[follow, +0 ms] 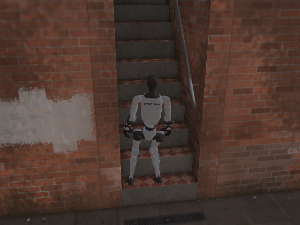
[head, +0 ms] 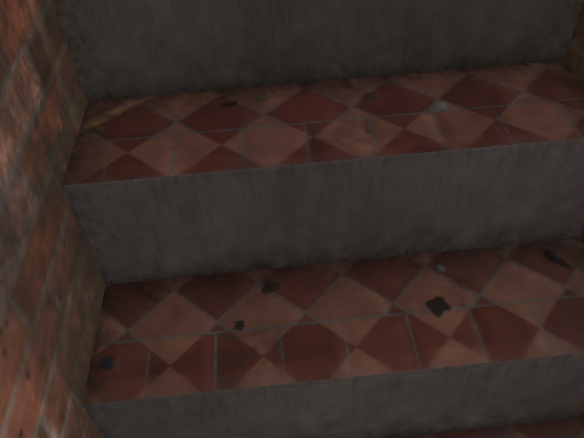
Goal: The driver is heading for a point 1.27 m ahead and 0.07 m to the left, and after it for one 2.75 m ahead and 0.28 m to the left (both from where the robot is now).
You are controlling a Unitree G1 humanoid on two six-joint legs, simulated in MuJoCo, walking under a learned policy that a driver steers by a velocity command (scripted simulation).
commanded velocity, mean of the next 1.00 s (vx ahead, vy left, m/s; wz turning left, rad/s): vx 0.46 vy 0.13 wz -0.22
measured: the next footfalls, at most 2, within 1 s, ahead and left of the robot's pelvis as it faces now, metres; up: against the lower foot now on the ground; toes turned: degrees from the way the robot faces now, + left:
right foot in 0.18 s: +0.07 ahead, -0.16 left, +0.00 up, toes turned +6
left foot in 0.58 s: +0.09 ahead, +0.02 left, +0.00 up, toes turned -19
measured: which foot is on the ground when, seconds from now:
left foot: down 0.00-0.18, up 0.20-0.56, down 0.58-0.96, up 0.98-1.00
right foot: up 0.00-0.16, down 0.18-0.54, up 0.56-0.96, down 0.98-1.00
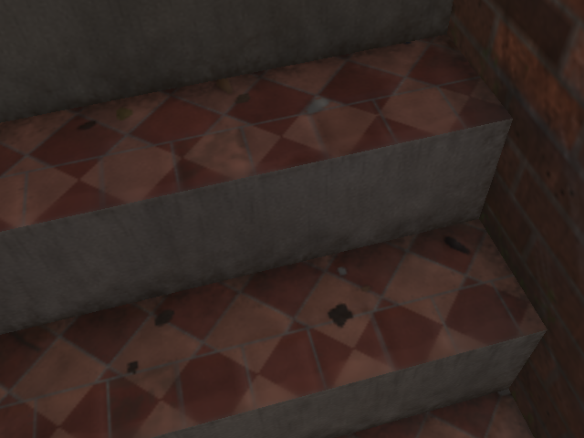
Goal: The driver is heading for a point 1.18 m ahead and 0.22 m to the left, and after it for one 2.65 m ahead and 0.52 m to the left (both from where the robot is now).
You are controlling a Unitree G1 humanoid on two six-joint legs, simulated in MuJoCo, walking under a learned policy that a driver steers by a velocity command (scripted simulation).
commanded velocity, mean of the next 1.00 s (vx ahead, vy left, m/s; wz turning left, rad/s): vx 0.68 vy -0.21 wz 0.64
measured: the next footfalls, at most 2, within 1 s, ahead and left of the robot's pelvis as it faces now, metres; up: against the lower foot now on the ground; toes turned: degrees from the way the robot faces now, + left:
left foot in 0.36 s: +0.20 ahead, +0.17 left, +0.23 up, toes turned +18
right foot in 0.94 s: +0.49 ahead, +0.01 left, +0.46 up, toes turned +34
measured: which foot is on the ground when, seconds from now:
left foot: up 0.00-0.34, down 0.36-0.96, up 0.98-1.00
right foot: down 0.00-0.42, up 0.44-0.92, down 0.94-1.00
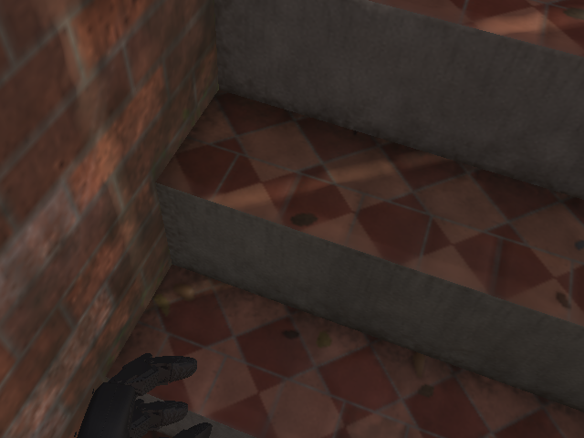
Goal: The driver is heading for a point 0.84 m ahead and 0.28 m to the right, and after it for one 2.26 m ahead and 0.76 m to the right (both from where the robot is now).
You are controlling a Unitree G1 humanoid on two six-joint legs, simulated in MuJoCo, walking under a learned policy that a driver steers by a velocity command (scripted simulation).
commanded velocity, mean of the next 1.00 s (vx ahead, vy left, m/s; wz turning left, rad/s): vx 0.72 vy -0.02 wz -0.82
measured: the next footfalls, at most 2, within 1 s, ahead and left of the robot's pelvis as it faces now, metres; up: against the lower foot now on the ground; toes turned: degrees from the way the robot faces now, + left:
left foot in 0.42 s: +0.19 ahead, +0.23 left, -0.01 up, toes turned -10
right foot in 0.64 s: +0.23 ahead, -0.05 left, +0.22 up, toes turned -41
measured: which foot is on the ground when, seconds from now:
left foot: up 0.00-0.40, down 0.42-0.68, up 0.70-0.98, down 1.00-1.00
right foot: down 0.00-0.42, up 0.44-0.62, down 0.64-0.92, up 0.94-1.00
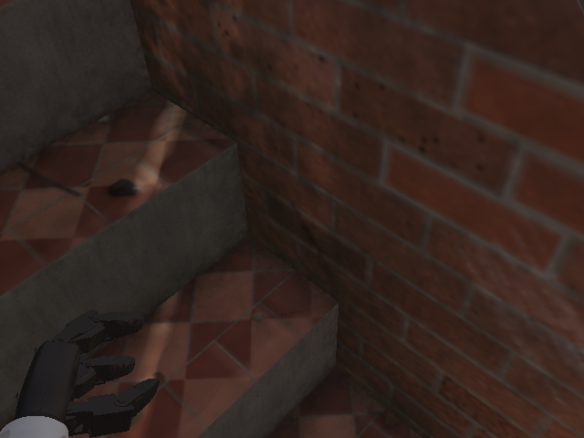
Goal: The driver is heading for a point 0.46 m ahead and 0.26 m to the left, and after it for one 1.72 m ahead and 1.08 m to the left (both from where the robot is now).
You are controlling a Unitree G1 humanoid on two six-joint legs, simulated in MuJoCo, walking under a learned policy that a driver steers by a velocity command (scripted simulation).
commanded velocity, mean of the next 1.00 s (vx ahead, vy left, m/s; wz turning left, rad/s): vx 0.39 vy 0.22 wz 0.69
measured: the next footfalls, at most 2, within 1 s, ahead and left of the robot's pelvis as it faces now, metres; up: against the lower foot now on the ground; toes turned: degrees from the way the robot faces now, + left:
right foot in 0.28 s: +0.12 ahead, -0.14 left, +0.00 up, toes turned +0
left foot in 0.62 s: -0.09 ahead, +0.05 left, +0.01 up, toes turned +21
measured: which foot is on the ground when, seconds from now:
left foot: down 0.00-0.24, up 0.26-0.60, down 0.62-0.74, up 0.76-1.00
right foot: up 0.00-0.26, down 0.28-0.54, up 0.56-0.78, down 0.80-1.00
